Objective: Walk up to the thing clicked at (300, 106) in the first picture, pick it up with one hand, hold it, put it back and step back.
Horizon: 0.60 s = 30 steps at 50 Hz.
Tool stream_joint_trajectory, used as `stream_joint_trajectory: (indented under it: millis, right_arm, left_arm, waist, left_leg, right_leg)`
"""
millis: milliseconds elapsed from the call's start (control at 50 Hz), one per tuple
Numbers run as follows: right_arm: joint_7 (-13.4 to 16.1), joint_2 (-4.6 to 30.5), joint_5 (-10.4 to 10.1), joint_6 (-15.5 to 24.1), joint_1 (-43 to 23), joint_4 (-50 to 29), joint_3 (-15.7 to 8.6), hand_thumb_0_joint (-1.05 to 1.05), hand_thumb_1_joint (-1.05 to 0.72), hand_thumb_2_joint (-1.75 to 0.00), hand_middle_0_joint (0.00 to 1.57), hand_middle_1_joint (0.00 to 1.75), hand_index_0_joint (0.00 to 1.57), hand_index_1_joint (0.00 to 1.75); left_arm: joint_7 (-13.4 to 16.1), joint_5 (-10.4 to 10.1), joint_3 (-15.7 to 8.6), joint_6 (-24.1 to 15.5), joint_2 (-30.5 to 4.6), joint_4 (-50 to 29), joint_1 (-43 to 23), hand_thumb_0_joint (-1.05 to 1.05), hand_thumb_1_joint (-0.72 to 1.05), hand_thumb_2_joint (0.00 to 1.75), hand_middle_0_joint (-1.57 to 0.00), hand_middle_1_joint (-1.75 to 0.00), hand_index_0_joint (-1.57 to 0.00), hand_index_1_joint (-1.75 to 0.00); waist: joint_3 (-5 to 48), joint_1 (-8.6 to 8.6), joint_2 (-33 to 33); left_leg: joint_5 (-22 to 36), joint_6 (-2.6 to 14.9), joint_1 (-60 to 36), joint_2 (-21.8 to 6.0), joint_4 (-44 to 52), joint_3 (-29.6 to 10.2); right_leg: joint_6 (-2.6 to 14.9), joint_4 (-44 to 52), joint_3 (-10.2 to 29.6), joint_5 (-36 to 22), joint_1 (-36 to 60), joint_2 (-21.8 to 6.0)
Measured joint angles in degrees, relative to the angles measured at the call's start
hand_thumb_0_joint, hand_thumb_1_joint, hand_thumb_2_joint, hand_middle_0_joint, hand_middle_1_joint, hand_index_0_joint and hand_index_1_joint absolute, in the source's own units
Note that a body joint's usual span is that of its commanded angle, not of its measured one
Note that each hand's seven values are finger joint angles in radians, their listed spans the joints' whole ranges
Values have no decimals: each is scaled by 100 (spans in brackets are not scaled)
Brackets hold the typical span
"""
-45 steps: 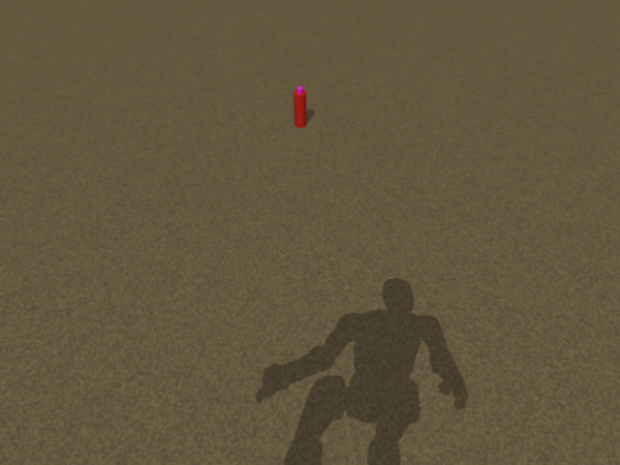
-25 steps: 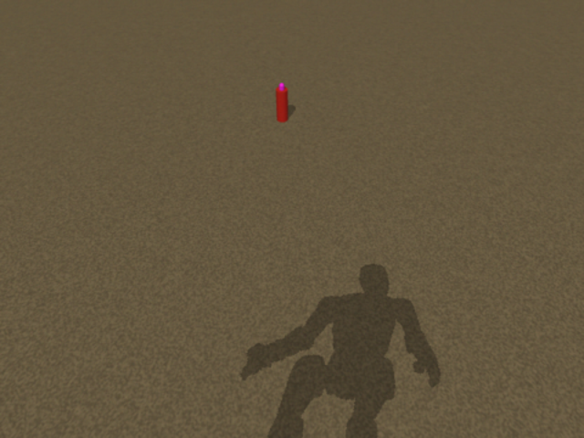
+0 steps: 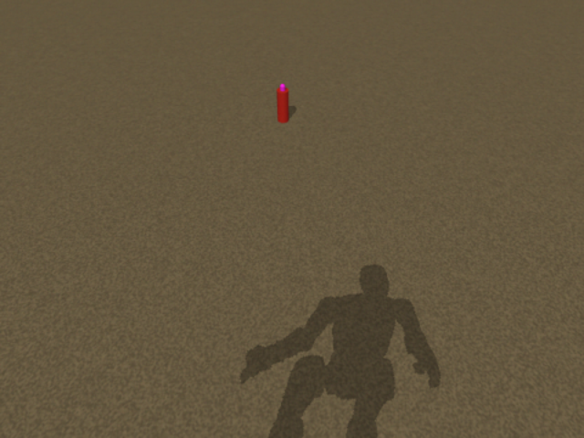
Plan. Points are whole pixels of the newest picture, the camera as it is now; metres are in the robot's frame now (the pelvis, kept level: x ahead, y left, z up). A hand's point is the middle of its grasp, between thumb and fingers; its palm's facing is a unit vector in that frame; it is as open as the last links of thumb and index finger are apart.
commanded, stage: stand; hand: left
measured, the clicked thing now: (282, 102) +1.95 +0.13 -0.67
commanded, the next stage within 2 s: walk up in 0.22 s
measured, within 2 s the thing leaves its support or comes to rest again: neither
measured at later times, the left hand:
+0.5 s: hand out of the picture +0.11 +0.28 -0.15, palm faces +0.00 -0.92 -0.39, open 7.4 cm
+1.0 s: hand (164, 302) +0.38 +0.27 -0.15, palm faces -0.11 -0.94 -0.33, open 7.4 cm
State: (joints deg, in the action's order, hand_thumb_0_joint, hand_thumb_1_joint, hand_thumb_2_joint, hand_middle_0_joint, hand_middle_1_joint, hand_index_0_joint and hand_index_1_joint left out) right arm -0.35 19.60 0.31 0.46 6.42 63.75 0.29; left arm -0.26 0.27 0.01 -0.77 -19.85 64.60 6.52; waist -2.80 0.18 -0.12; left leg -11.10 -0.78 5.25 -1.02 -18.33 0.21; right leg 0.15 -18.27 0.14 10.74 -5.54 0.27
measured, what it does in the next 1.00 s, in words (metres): walks ahead: left foot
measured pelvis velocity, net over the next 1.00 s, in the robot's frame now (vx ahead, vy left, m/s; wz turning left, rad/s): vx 0.29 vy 0.01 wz -0.08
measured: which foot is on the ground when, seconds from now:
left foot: down 0.00-0.48, up 0.50-0.74, down 0.76-1.00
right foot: down 0.00-0.80, up 0.82-1.00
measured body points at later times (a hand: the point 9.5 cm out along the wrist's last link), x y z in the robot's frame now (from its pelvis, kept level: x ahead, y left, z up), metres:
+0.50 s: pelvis +0.06 -0.02 -0.02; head +0.04 -0.02 +0.43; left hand +0.11 +0.32 -0.13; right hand +0.11 -0.35 -0.14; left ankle -0.01 +0.12 -0.74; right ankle -0.01 -0.12 -0.75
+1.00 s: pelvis +0.29 +0.01 -0.01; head +0.28 +0.02 +0.44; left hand +0.38 +0.32 -0.13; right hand +0.36 -0.31 -0.11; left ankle +0.35 +0.12 -0.75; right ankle +0.31 -0.13 -0.69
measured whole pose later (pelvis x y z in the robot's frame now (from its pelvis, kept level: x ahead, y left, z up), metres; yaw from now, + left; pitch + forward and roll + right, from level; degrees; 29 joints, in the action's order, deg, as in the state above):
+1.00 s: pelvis +0.29 +0.01 -0.01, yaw -5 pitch -4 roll +1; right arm -4.5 21.3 0.3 3.8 13.7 49.7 -3.9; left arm -4.6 -0.4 -1.8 -4.4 -24.3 52.7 16.0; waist -3.0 0.0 2.2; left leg -11.3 2.5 12.9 -0.9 -28.0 6.6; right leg 1.5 -58.6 1.1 19.4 -25.8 -3.3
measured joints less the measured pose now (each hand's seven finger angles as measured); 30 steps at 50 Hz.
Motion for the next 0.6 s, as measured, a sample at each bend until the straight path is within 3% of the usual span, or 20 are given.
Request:
stream_joint_trajectory:
  millis: [220, 320, 400, 440, 500, 560, 600]
  right_arm:
    - [0, 3, 8, 3, 13, -8, 17, 1, -91, -90, 20, 30, 20, 30]
    - [-285, 117, 151, 126, 379, -308, -289, 1, -91, -90, 21, 30, 20, 30]
    - [-341, 308, 177, 219, 547, -437, -480, 1, -91, -90, 21, 30, 20, 30]
    - [-366, 361, 198, 170, 635, -439, -561, 1, -91, -90, 21, 30, 20, 30]
    - [-391, 464, 200, 52, 813, -478, -574, 1, -91, -90, 20, 30, 20, 30]
    - [-370, 470, 189, 12, 667, -480, -488, 1, -91, -90, 20, 30, 20, 30]
    - [-381, 496, 160, 65, 447, -614, -456, 1, -91, -90, 20, 30, 20, 30]
  left_arm:
    - [-4, 7, -7, 5, -7, -8, -5, 1, 90, 90, -21, -30, -20, -30]
    - [-326, 161, -291, -70, -156, -317, 389, 1, 90, 90, -21, -30, -20, -30]
    - [-388, 178, -423, -128, -374, -452, 582, 1, 90, 90, -21, -30, -20, -30]
    - [-401, 195, -469, -130, -443, -448, 715, 1, 90, 90, -21, -30, -20, -30]
    - [-427, 222, -493, -271, -467, -517, 903, 1, 90, 90, -21, -30, -20, -30]
    - [-374, 147, -458, -433, -442, -681, 1112, 1, 90, 90, -21, -30, -20, -30]
    - [-324, 121, -412, -463, -386, -749, 1276, 1, 90, 90, -21, -30, -20, -30]
  waist:
    - [10, 2, -5]
    - [365, 59, 36]
    - [351, 105, 44]
    - [404, 93, -12]
    - [592, 48, -231]
    - [471, 212, -187]
    - [266, 323, -197]
  left_leg:
    - [26, 6, 4, 13, 35, -9]
    - [-1368, 305, 417, 42, -846, 72]
    - [-798, 203, 381, -8, -1083, 172]
    - [-1045, 122, 264, -101, -1252, 173]
    - [-1659, 292, 502, -272, -2041, -48]
    - [-1630, 222, 1190, -97, -3258, -69]
    - [-1464, 214, 1663, -53, -3527, -67]
  right_leg:
    - [-8, 21, -9, -14, -6, -14]
    - [186, -1024, 95, 1453, -528, -1]
    - [175, -1432, 20, 1015, -604, -63]
    - [77, -1443, -38, 1020, -436, -17]
    - [158, -1243, -250, 1217, -173, 195]
    - [197, -753, -180, 1129, 212, 188]
    - [166, -342, -37, 1001, 516, 170]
